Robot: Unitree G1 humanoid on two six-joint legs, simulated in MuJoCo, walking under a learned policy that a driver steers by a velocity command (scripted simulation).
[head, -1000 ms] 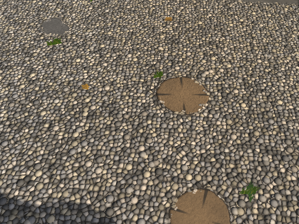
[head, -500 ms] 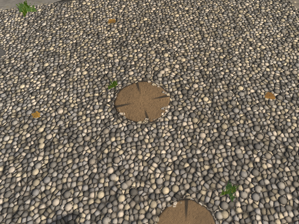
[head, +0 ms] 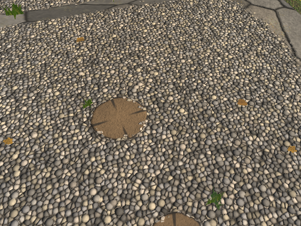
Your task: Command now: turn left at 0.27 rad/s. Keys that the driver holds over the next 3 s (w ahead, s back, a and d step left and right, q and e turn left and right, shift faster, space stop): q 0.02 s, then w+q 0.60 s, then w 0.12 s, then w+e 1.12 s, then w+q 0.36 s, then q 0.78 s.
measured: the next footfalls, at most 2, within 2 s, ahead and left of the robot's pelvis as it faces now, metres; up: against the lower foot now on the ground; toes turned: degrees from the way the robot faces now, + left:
left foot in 0.28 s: +0.06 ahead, +0.14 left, +0.00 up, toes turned +11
right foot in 0.76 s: +0.44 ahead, +0.06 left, +0.00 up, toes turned +26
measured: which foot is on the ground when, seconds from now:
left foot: up 0.00-0.26, down 0.28-0.78, up 0.80-1.00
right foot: down 0.00-0.28, up 0.30-0.74, down 0.76-1.00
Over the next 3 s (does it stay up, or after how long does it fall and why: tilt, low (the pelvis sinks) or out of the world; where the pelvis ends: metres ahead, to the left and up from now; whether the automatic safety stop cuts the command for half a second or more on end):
stays up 1.24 0.21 0.01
